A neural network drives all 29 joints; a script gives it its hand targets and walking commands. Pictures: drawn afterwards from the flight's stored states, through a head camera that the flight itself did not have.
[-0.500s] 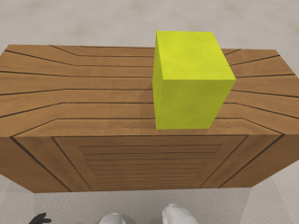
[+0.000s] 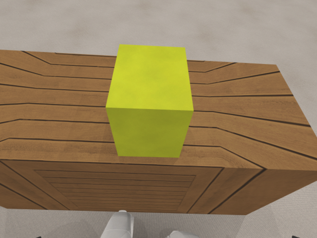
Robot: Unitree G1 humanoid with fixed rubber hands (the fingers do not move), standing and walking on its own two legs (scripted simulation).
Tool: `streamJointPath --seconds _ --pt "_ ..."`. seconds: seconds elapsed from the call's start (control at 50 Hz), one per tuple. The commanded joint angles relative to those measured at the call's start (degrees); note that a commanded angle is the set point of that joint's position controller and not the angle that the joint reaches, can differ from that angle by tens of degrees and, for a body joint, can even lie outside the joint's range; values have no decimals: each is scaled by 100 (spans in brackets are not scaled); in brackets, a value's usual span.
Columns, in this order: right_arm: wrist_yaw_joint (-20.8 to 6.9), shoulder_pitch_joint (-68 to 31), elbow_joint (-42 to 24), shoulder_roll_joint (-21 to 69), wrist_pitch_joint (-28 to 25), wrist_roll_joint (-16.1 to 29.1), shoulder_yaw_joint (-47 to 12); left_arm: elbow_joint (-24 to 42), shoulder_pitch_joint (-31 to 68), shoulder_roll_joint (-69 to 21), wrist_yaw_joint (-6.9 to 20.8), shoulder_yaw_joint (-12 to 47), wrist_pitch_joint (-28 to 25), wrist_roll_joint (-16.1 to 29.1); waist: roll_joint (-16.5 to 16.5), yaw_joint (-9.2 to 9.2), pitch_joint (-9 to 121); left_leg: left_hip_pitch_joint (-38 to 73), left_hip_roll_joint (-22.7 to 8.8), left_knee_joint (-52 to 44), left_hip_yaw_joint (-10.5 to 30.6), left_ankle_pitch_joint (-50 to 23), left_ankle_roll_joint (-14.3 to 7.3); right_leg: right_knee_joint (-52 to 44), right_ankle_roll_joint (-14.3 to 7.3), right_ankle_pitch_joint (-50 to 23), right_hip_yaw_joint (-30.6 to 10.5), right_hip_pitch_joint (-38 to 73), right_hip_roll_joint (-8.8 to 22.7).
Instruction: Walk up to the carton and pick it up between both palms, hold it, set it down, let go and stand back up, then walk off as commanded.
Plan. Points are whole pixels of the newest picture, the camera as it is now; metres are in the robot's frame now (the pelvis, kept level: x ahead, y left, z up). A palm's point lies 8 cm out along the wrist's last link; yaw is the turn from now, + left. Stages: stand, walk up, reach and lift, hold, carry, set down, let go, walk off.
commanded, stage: walk up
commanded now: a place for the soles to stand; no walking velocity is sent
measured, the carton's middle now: (150, 103) +0.46 +0.04 +0.04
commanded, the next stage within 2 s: none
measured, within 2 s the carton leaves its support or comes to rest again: neither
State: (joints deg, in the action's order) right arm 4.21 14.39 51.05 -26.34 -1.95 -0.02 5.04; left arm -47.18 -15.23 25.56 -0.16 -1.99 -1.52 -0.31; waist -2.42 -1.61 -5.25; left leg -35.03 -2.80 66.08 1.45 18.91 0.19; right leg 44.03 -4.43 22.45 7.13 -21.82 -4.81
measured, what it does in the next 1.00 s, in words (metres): steps on the spot: left foot, then right foot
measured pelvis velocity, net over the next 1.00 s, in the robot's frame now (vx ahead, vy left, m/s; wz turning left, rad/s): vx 0.03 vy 0.05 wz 0.00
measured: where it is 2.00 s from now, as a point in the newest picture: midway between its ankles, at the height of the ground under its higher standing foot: outside the picture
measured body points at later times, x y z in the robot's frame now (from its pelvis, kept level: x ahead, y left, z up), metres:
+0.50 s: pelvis +0.04 +0.01 +0.00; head +0.07 +0.02 +0.44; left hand +0.11 +0.34 -0.11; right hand +0.17 -0.33 -0.10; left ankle +0.08 +0.14 -0.70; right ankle +0.03 -0.11 -0.71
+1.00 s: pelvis +0.03 +0.05 +0.00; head +0.06 +0.05 +0.45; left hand +0.12 +0.38 -0.10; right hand +0.18 -0.28 -0.10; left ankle +0.07 +0.15 -0.71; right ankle +0.03 -0.11 -0.71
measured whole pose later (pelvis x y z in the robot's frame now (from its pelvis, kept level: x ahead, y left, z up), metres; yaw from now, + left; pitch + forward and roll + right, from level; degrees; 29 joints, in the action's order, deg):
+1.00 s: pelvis +0.03 +0.05 +0.00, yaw +0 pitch -3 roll -2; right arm 0.5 4.6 50.8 -24.4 1.5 0.0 5.0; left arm -48.1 -12.9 24.8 -2.2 -2.0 -3.2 -0.3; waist 2.0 -1.3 -6.8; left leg -23.6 0.1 48.4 1.9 21.8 -1.2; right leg 45.7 0.8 24.4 1.5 -18.4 2.6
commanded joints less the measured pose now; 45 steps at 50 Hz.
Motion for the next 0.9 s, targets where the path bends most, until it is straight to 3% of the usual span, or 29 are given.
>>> streamJointPath --seconds 0.0,0.02,0.04,0.06,0.08,0.12,0.16,0.18,0.2,0.22,0.24,0.26,0.3,0.32,0.34,0.36,0.38,0.4,0.42,0.44,0.48,0.52,0.58,0.62,0.66,0.72,0.76,0.82,0.88 --pt "-155 168 -49 -923 48 -32 118 -153 -655 1164 -252 -570 -260 99 -428 -88 440 -121 68 -1218 349 203 -34 -2058 1726 -4691 -2231 2065 1593" --pt "-134 220 -118 -899 43 -17 116 -82 -532 1080 -272 -511 -209 98 -378 -3 463 17 172 -1414 196 225 -81 -1851 1764 -5682 -1931 2224 1510" --pt "-129 -5 -87 -871 89 -22 103 -111 -556 871 -287 -446 -176 -10 -381 -169 550 42 157 -1620 132 104 -118 -1770 1385 -5106 -1842 2357 1491" --pt "-99 -354 -200 -909 124 -23 132 -47 -621 1096 -290 -432 -153 -51 -368 -268 553 137 203 -1586 118 225 -204 -1649 1352 -5233 -1924 2288 1508" --pt "-85 -140 -129 -868 126 -17 110 -20 -510 992 -280 -455 -139 -30 -457 -189 383 313 262 -1840 -49 277 -225 -1768 1655 -5682 -1924 2116 1485" --pt "-118 -210 -136 -811 167 -21 65 4 -421 1111 -308 -484 -100 -8 -198 -210 497 649 205 -2373 -271 112 -300 -1562 1430 -5017 -1891 2177 1530" --pt "-119 375 -73 -892 160 -49 136 144 219 1037 -282 -424 -127 19 -489 199 483 1627 299 -2995 -302 159 -470 -1569 1906 -5954 -1790 1537 1478" --pt "-124 275 -58 -972 156 -76 134 95 232 1061 -288 -371 -152 18 -401 191 469 2164 196 -3471 -462 -80 -561 -1312 1678 -5595 -1653 1221 1412" --pt "-128 283 -43 -1069 118 -110 138 166 337 1055 -291 -339 -175 15 -27 338 539 2626 20 -3935 -103 -865 -730 -612 1633 -5386 -1500 798 1261" --pt "-125 256 -120 -1343 129 -134 261 222 480 949 -266 -330 -185 94 1163 556 827 3239 -770 -4031 880 -1705 -1330 676 1965 -4441 -775 29 490" --pt "-100 -416 -374 -1185 149 -38 191 95 243 959 -266 -313 -128 159 1835 367 798 2682 -1784 -3865 2404 -1645 -2009 1880 1525 -1169 -1190 -294 378" --pt "-82 -846 -494 -1007 112 -13 131 110 231 1091 -238 -329 -46 68 1632 190 521 1461 -2099 -4153 2642 -1165 -2143 2112 1067 1434 -1574 102 549" --pt "-93 -1473 -635 -1028 64 -94 62 -5 -205 949 -114 -317 -27 85 1535 -221 -32 206 -1740 -4172 2158 176 -1645 1417 470 1679 -2029 518 771" --pt "-117 -1582 -588 -1053 41 -128 52 -189 -301 916 -45 -288 -15 29 1392 -265 -244 -240 -1391 -4294 1578 840 -1245 611 247 1102 -1617 970 766" --pt "-189 -1920 -617 -1079 112 -171 36 -426 -740 657 -9 -258 -51 63 1679 -468 -483 -1 -837 -3882 940 915 -835 -893 256 565 -1409 872 870" --pt "-283 -1645 -486 -805 236 -160 10 -471 -699 832 -62 -336 -185 -17 872 -235 -276 472 -306 -2988 714 526 -603 -1937 397 556 -1448 838 763" --pt "-336 -1312 -580 -642 273 -79 16 -343 -625 1191 -139 -423 -296 -126 -214 -139 -104 105 112 -1760 464 99 -282 -2218 214 -38 -3022 915 1542" --pt "-368 -1025 -566 -724 296 -101 55 -177 -241 1545 -191 -515 -365 -163 -241 113 -67 116 168 -1518 463 774 -178 -2322 -195 -688 -3764 772 2232" --pt "-396 -809 -564 -884 315 -163 137 -11 -28 1769 -252 -593 -392 -140 311 201 477 338 111 -1155 762 968 -280 -2126 -660 -442 -3784 712 2580" --pt "-398 -877 -439 -997 337 -147 200 -91 170 1925 -296 -616 -434 -145 100 227 571 594 -201 -1010 774 996 -240 -1865 -869 -1035 -3643 641 2698" --pt "-420 -993 -397 -926 278 -97 160 22 497 1526 -292 -461 -436 -73 148 333 267 1177 -206 -1709 464 615 -239 -1398 -838 -1820 -3010 59 2416" --pt "-395 -847 -246 -899 194 -118 169 76 532 1351 -273 -387 -392 -59 7 417 278 1829 -214 -2708 431 -1220 -344 -762 -291 -2542 -2041 -76 1700" --pt "-412 -1233 -384 -1086 138 -53 141 -3 446 1042 -247 -306 -309 80 639 203 1096 2221 -683 -2861 1246 -2950 -859 -339 305 -1456 -957 307 932" --pt "-401 -1393 -444 -951 166 -3 44 7 291 1015 -274 -296 -300 106 622 71 981 1744 -635 -2831 1092 -2883 -1006 -168 189 -1530 -962 652 925" --pt "-398 -1270 -427 -785 208 8 49 -63 303 1152 -266 -281 -322 36 159 141 1038 1774 -325 -2398 745 -2923 -612 -710 -7 -1948 -1473 753 1311" --pt "-402 -1387 -403 -747 276 -14 67 -26 418 1392 -302 -365 -335 23 243 239 628 1703 -108 -2024 397 -1979 -339 -959 -517 -2411 -2122 349 1910" --pt "-428 -1143 -348 -780 243 -40 128 -19 552 1350 -289 -337 -319 15 -37 313 828 2012 -222 -2371 596 -1983 -441 -764 -354 -2022 -1861 184 1752" --pt "-470 -1341 -348 -1042 200 -100 129 -9 577 982 -265 -198 -258 80 870 225 602 1810 -683 -3503 1444 -1395 -908 -213 220 -685 -782 114 902" --pt "-478 -1482 -534 -1113 198 -150 154 -132 151 983 -262 -267 -187 86 1032 124 512 1348 -991 -3835 1856 -907 -1249 167 230 87 -605 390 607"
